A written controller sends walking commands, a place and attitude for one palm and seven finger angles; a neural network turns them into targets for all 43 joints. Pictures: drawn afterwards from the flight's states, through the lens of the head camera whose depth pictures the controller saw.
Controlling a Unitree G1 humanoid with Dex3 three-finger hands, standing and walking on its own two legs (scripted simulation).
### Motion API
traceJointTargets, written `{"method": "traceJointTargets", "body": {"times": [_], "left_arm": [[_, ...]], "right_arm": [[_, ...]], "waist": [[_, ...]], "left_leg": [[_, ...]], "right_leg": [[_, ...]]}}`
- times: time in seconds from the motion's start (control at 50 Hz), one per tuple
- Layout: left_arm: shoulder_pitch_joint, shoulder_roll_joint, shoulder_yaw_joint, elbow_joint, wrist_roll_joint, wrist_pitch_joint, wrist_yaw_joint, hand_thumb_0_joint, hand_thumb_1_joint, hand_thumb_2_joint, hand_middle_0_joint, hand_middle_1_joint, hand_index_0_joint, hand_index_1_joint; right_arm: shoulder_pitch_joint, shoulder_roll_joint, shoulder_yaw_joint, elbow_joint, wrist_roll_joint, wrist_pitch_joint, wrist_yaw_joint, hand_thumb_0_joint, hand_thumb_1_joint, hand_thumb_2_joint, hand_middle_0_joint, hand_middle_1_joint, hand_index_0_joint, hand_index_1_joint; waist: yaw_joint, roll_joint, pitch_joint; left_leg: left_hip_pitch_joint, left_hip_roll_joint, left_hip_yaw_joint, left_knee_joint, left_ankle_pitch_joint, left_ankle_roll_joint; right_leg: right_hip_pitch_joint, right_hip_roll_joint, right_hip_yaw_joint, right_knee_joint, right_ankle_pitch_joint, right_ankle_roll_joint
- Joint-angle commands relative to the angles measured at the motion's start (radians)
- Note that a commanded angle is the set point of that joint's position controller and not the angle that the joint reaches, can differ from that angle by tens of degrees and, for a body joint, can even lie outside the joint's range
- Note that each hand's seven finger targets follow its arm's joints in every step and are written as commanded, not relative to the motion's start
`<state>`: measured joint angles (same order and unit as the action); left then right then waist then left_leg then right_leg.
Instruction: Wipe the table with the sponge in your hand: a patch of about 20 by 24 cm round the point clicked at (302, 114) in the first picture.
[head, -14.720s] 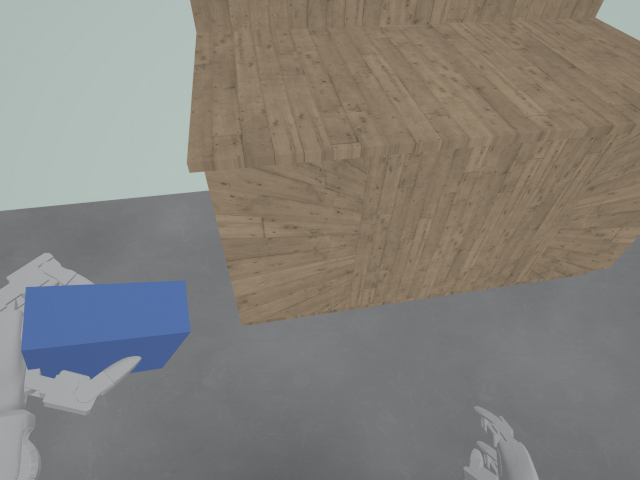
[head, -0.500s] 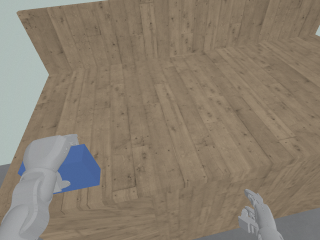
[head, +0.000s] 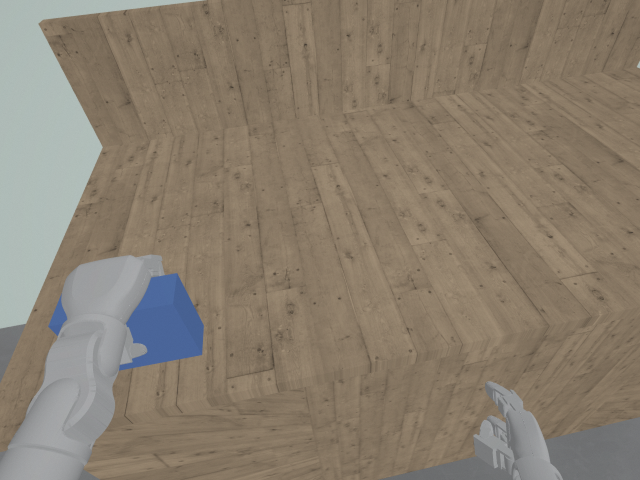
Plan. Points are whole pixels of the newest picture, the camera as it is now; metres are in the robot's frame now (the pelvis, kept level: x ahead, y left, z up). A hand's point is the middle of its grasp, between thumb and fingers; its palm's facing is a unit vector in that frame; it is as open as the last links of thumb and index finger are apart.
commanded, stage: wipe forward along the first lane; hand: left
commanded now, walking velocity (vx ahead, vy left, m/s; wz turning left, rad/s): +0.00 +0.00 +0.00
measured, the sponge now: (141, 334) +0.26 +0.29 +0.05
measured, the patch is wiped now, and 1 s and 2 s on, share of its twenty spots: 0.00 0.40 0.50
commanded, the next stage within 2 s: slide across to the middle lane in 1.34 s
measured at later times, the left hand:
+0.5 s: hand (138, 277) +0.32 +0.31 +0.09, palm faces -0.06 -0.01 -1.00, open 9.2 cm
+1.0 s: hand (138, 257) +0.36 +0.33 +0.09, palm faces -0.07 -0.01 -1.00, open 9.2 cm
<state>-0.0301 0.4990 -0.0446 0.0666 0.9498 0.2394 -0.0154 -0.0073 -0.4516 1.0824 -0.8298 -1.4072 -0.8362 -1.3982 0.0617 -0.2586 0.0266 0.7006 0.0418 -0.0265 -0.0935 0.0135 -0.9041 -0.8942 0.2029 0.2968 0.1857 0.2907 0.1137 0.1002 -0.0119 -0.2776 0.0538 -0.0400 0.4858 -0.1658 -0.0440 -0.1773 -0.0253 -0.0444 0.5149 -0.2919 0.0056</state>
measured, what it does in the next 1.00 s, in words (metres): stands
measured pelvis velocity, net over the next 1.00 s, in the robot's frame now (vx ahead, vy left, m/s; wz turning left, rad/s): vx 0.01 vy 0.01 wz -0.01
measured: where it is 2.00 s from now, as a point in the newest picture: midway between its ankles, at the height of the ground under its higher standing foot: outside the picture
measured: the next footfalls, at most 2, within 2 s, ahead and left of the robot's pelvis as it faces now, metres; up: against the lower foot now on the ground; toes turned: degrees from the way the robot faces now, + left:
none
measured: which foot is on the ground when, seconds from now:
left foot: down 0.00-1.00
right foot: down 0.00-1.00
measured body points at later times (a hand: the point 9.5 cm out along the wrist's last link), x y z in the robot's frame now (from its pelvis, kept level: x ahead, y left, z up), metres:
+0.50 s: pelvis +0.01 +0.00 -0.01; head +0.01 -0.03 +0.44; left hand +0.32 +0.31 +0.14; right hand +0.19 -0.25 -0.12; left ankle +0.06 +0.15 -0.73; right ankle -0.01 -0.12 -0.73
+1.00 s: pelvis +0.01 +0.01 -0.01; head +0.02 -0.01 +0.44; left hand +0.36 +0.33 +0.14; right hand +0.16 -0.25 -0.12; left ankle +0.06 +0.15 -0.73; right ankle -0.01 -0.12 -0.73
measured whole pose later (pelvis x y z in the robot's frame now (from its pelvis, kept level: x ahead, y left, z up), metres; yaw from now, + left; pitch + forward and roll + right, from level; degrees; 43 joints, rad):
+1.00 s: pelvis +0.01 +0.01 -0.01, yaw -1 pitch +4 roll -1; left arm -0.38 0.57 0.03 0.53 0.98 0.12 -0.01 0.01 -0.49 1.14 -0.84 -1.40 -0.84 -1.42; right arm 0.19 -0.29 -0.01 0.70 0.06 0.07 -0.07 0.01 -0.91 -0.89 0.20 0.30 0.20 0.30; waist 0.04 0.07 -0.08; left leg -0.45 0.06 -0.04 0.59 -0.21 -0.03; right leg -0.34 -0.02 -0.03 0.58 -0.32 0.02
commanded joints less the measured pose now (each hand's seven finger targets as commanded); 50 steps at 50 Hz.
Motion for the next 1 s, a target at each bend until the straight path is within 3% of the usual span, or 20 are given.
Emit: {"method": "traceJointTargets", "body": {"times": [0.0,0.14,0.16,0.18,0.24,0.26,0.28,0.36,0.38,0.44,0.46,0.48,0.64,0.66,0.68,0.76,0.82,0.86,0.92,0.98], "left_arm": [[-0.285,0.193,0.090,-0.038,0.020,-0.009,0.022,0.000,0.100,1.300,-1.200,-1.600,-1.200,-1.600],[-0.347,0.223,0.101,0.086,0.035,-0.030,0.007,0.000,0.100,1.300,-1.200,-1.600,-1.200,-1.600],[-0.347,0.273,0.145,0.097,0.041,-0.030,0.009,0.000,0.100,1.300,-1.200,-1.600,-1.200,-1.600],[-0.361,0.211,0.089,0.104,0.042,-0.032,0.004,0.000,0.100,1.300,-1.200,-1.600,-1.200,-1.600],[-0.361,0.221,0.099,0.145,0.039,-0.042,0.001,0.000,0.100,1.300,-1.200,-1.600,-1.200,-1.600],[-0.357,0.272,0.145,0.148,0.042,-0.046,0.005,0.000,0.100,1.300,-1.200,-1.600,-1.200,-1.600],[-0.344,0.215,0.098,0.147,0.039,-0.047,0.001,0.000,0.100,1.300,-1.200,-1.600,-1.200,-1.600],[-0.384,0.266,0.136,0.188,0.041,-0.055,0.005,0.000,0.100,1.300,-1.200,-1.600,-1.200,-1.600],[-0.376,0.218,0.093,0.200,0.043,-0.054,0.004,0.000,0.100,1.300,-1.200,-1.600,-1.200,-1.600],[-0.408,0.230,0.096,0.223,0.039,-0.058,0.005,0.000,0.100,1.300,-1.200,-1.600,-1.200,-1.600],[-0.439,0.282,0.136,0.231,0.039,-0.063,0.010,0.000,0.100,1.300,-1.200,-1.600,-1.200,-1.600],[-0.459,0.254,0.103,0.254,0.044,-0.060,0.007,0.000,0.100,1.300,-1.200,-1.600,-1.200,-1.600],[-0.548,0.287,0.107,0.349,0.057,-0.073,0.001,0.000,0.100,1.300,-1.200,-1.600,-1.200,-1.600],[-0.551,0.333,0.148,0.353,0.057,-0.081,0.002,0.000,0.100,1.300,-1.200,-1.600,-1.200,-1.600],[-0.552,0.290,0.109,0.357,0.058,-0.084,0.000,0.000,0.100,1.300,-1.200,-1.600,-1.200,-1.600],[-0.540,0.350,0.169,0.373,0.060,-0.103,0.006,0.000,0.100,1.300,-1.200,-1.600,-1.200,-1.600],[-0.501,0.301,0.139,0.380,0.061,-0.106,0.015,0.000,0.100,1.300,-1.200,-1.600,-1.200,-1.600],[-0.538,0.349,0.179,0.388,0.058,-0.107,0.023,0.000,0.100,1.300,-1.200,-1.600,-1.200,-1.600],[-0.562,0.306,0.133,0.416,0.075,-0.104,0.033,0.000,0.100,1.300,-1.200,-1.600,-1.200,-1.600],[-0.630,0.333,0.135,0.451,0.078,-0.099,0.038,0.000,0.100,1.300,-1.200,-1.600,-1.200,-1.600]], "right_arm": [[-0.161,-0.104,-0.036,-0.157,0.008,-0.050,-0.008,0.000,-0.900,-0.900,0.200,0.300,0.200,0.300],[-0.116,-0.121,-0.047,-0.145,0.010,-0.031,-0.005,0.000,-0.900,-0.900,0.200,0.300,0.200,0.300],[-0.113,-0.126,-0.048,-0.147,0.010,-0.030,-0.005,0.000,-0.900,-0.900,0.200,0.300,0.200,0.300],[-0.105,-0.122,-0.047,-0.156,0.010,-0.028,-0.004,0.000,-0.900,-0.900,0.200,0.300,0.200,0.300],[-0.081,-0.129,-0.055,-0.149,0.012,-0.017,0.002,0.000,-0.900,-0.900,0.200,0.300,0.200,0.300],[-0.082,-0.134,-0.057,-0.149,0.014,-0.017,0.003,0.000,-0.900,-0.900,0.200,0.300,0.200,0.300],[-0.073,-0.129,-0.057,-0.162,0.011,-0.016,0.005,0.000,-0.900,-0.900,0.200,0.300,0.200,0.300],[-0.058,-0.140,-0.063,-0.150,0.017,-0.003,0.006,0.000,-0.900,-0.900,0.200,0.300,0.200,0.300],[-0.049,-0.137,-0.064,-0.160,0.015,-0.002,0.007,0.000,-0.900,-0.900,0.200,0.300,0.200,0.300],[-0.034,-0.141,-0.069,-0.151,0.019,0.008,0.008,0.000,-0.900,-0.900,0.200,0.300,0.200,0.300],[-0.036,-0.146,-0.069,-0.144,0.022,0.006,0.005,0.000,-0.900,-0.900,0.200,0.300,0.200,0.300],[-0.025,-0.144,-0.069,-0.149,0.020,0.009,0.003,0.000,-0.900,-0.900,0.200,0.300,0.200,0.300],[0.011,-0.150,-0.074,-0.136,0.026,0.025,0.005,0.000,-0.900,-0.900,0.200,0.300,0.200,0.300],[0.015,-0.157,-0.074,-0.133,0.025,0.026,0.006,0.000,-0.900,-0.900,0.200,0.300,0.200,0.300],[0.020,-0.152,-0.075,-0.143,0.024,0.027,0.006,0.000,-0.900,-0.900,0.200,0.300,0.200,0.300],[0.028,-0.160,-0.078,-0.139,0.023,0.038,0.011,0.000,-0.900,-0.900,0.200,0.300,0.200,0.300],[0.033,-0.154,-0.081,-0.148,0.023,0.045,0.019,0.000,-0.900,-0.900,0.200,0.300,0.200,0.300],[0.036,-0.161,-0.083,-0.137,0.024,0.045,0.018,0.000,-0.900,-0.900,0.200,0.300,0.200,0.300],[0.048,-0.158,-0.085,-0.135,0.025,0.050,0.021,0.000,-0.900,-0.900,0.200,0.300,0.200,0.300],[0.059,-0.163,-0.084,-0.126,0.027,0.052,0.017,0.000,-0.900,-0.900,0.200,0.300,0.200,0.300]], "waist": [[-0.031,-0.109,-0.117],[-0.040,-0.111,-0.150],[-0.036,-0.116,-0.144],[-0.044,-0.114,-0.165],[-0.048,-0.131,-0.160],[-0.044,-0.120,-0.157],[-0.043,-0.114,-0.182],[-0.054,-0.134,-0.153],[-0.056,-0.117,-0.159],[-0.065,-0.147,-0.160],[-0.067,-0.140,-0.155],[-0.070,-0.126,-0.158],[-0.084,-0.122,-0.186],[-0.078,-0.117,-0.196],[-0.082,-0.113,-0.209],[-0.074,-0.111,-0.221],[-0.074,-0.107,-0.218],[-0.078,-0.126,-0.212],[-0.086,-0.106,-0.208],[-0.096,-0.101,-0.199]], "left_leg": [[0.112,-0.083,0.047,-0.039,-0.035,0.071],[0.083,-0.086,0.049,-0.006,-0.008,0.075],[0.080,-0.083,0.046,-0.006,-0.016,0.075],[0.071,-0.088,0.052,0.001,-0.003,0.077],[0.058,-0.085,0.051,0.013,0.005,0.079],[0.054,-0.082,0.048,0.015,0.006,0.078],[0.051,-0.089,0.053,0.023,0.023,0.082],[0.029,-0.082,0.049,0.025,0.000,0.081],[0.025,-0.088,0.055,0.032,0.005,0.083],[0.018,-0.084,0.053,0.036,-0.002,0.084],[0.017,-0.081,0.050,0.034,-0.013,0.085],[0.011,-0.087,0.051,0.034,-0.019,0.086],[0.006,-0.082,0.054,0.044,-0.020,0.087],[0.004,-0.080,0.048,0.043,-0.013,0.087],[0.005,-0.084,0.055,0.048,-0.005,0.090],[-0.001,-0.079,0.052,0.050,0.020,0.087],[-0.004,-0.080,0.056,0.055,0.030,0.088],[-0.008,-0.077,0.055,0.056,0.025,0.090],[-0.009,-0.077,0.053,0.048,0.013,0.087],[-0.015,-0.079,0.051,0.044,-0.023,0.091]], "right_leg": [[-0.127,0.044,-0.004,-0.138,0.023,-0.044],[-0.134,0.043,-0.002,-0.117,0.070,-0.044],[-0.137,0.047,0.010,-0.115,0.062,-0.050],[-0.133,0.047,-0.007,-0.107,0.080,-0.047],[-0.145,0.043,-0.005,-0.098,0.109,-0.041],[-0.142,0.047,0.006,-0.093,0.113,-0.049],[-0.129,0.045,-0.008,-0.085,0.137,-0.046],[-0.164,0.048,0.000,-0.083,0.114,-0.046],[-0.165,0.048,-0.008,-0.081,0.119,-0.046],[-0.178,0.045,-0.007,-0.080,0.118,-0.039],[-0.185,0.048,-0.001,-0.080,0.104,-0.044],[-0.190,0.049,-0.011,-0.080,0.086,-0.044],[-0.205,0.047,-0.005,-0.079,0.089,-0.042],[-0.195,0.051,-0.003,-0.074,0.100,-0.048],[-0.190,0.051,-0.008,-0.071,0.112,-0.046],[-0.180,0.051,-0.003,-0.064,0.149,-0.049],[-0.188,0.051,-0.009,-0.061,0.156,-0.046],[-0.191,0.052,-0.003,-0.064,0.156,-0.047],[-0.216,0.055,-0.015,-0.062,0.118,-0.047],[-0.232,0.057,-0.014,-0.069,0.072,-0.049]]}}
